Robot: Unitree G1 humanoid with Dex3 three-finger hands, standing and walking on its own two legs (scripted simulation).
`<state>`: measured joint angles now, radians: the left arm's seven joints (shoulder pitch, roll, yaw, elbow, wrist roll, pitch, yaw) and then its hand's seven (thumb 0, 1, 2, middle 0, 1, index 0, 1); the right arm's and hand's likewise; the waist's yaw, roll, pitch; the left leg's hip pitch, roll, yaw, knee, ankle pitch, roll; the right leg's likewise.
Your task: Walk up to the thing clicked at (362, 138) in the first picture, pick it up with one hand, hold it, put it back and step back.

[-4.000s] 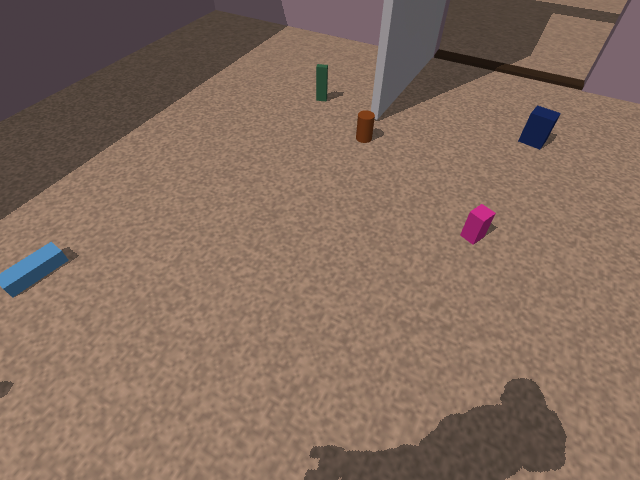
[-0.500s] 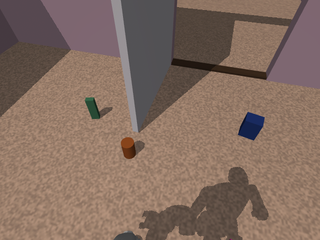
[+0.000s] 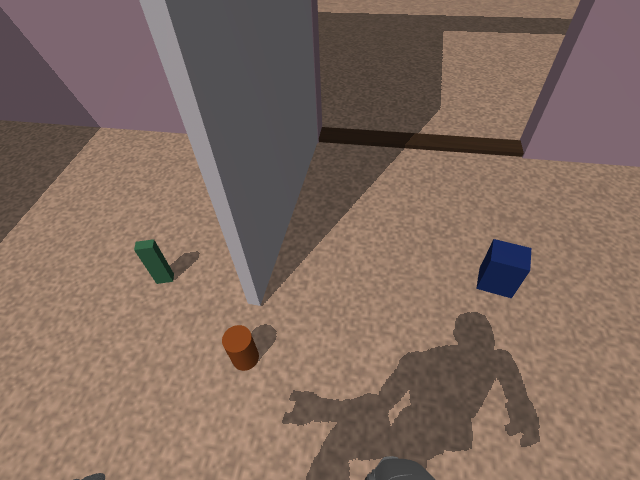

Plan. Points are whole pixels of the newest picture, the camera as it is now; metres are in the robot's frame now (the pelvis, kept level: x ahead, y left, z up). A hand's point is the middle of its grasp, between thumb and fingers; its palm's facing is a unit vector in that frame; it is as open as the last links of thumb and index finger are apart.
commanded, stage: walk up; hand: left
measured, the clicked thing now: (241, 348) +0.60 +0.24 -0.68
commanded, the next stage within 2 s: stand in 1.94 s
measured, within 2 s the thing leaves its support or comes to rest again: neither
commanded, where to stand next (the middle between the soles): +0.25 +0.04 m, yaw +0 degrees
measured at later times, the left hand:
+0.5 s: hand out of the picture +0.16 +0.32 -0.15, palm faces -0.03 -0.93 -0.37, open 7.4 cm
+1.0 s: hand (130, 393) +0.28 +0.29 -0.13, palm faces -0.04 -0.93 -0.36, open 7.4 cm
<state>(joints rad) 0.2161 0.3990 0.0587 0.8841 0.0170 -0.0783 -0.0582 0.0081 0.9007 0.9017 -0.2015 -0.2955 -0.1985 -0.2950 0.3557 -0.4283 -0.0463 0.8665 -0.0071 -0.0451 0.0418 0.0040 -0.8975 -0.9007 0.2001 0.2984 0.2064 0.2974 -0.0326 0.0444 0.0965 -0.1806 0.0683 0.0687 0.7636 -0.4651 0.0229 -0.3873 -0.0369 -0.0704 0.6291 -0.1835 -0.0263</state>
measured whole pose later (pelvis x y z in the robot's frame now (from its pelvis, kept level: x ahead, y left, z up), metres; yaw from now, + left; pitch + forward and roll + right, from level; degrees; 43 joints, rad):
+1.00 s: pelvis +0.18 +0.04 +0.02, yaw -1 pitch -2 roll +0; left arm 0.09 0.35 -0.01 1.06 0.00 -0.03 -0.01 0.01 0.90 0.90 -0.20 -0.30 -0.20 -0.30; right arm 0.12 -0.36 0.02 1.08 0.00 -0.02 0.02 0.00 -0.90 -0.90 0.20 0.30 0.21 0.30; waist 0.00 0.02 0.08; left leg -0.23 0.03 0.06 0.51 -0.24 0.00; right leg -0.25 -0.04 -0.03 0.53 -0.24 0.01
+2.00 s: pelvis +0.20 +0.04 +0.03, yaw -1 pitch -2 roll +0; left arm 0.08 0.34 0.00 1.16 0.01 -0.01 -0.01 0.01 0.90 0.90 -0.20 -0.30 -0.20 -0.29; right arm 0.07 -0.34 -0.01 1.16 -0.01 -0.01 0.01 0.00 -0.90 -0.90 0.20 0.30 0.20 0.30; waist 0.00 0.01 0.04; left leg -0.12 0.02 0.06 0.32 -0.17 0.00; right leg -0.13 -0.05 -0.03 0.32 -0.16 0.03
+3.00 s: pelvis +0.21 +0.03 +0.03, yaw +0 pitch -2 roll +0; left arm 0.10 0.35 0.00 1.14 0.01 -0.01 -0.01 0.01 0.90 0.90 -0.20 -0.30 -0.20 -0.30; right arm 0.10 -0.35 0.00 1.15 -0.01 -0.01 0.01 0.00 -0.90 -0.90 0.20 0.30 0.20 0.30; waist 0.00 0.01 0.04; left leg -0.10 0.04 0.04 0.31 -0.17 -0.02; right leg -0.10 -0.03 -0.06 0.30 -0.17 0.01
